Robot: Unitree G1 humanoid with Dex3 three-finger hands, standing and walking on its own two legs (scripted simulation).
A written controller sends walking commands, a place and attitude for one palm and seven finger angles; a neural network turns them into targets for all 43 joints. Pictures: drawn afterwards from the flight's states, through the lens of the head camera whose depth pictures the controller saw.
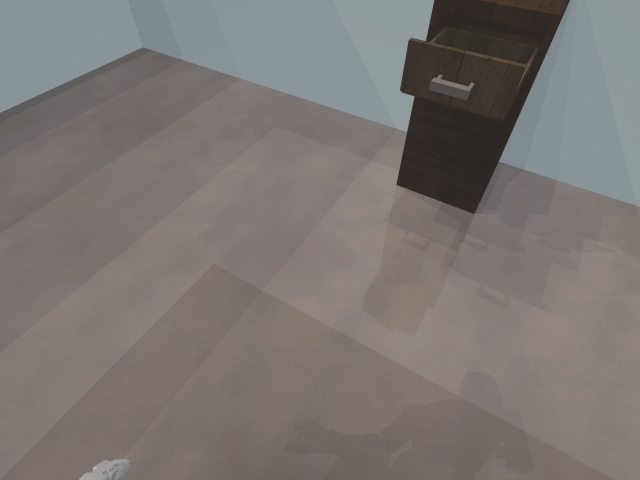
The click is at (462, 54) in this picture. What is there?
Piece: drawer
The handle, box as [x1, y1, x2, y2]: [429, 74, 474, 99]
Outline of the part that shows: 431,80 429,89 464,99 467,98 474,83 470,83 468,86 442,80 442,75 440,74 436,78 434,77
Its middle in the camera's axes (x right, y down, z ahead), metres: +0.39 -0.45 +1.13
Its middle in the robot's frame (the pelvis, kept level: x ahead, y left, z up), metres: +1.16 -0.33 -0.07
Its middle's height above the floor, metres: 0.70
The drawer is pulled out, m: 0.27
